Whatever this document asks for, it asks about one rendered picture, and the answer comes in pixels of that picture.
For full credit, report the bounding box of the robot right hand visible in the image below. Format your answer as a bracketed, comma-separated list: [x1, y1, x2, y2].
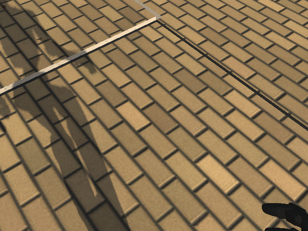
[262, 203, 308, 231]

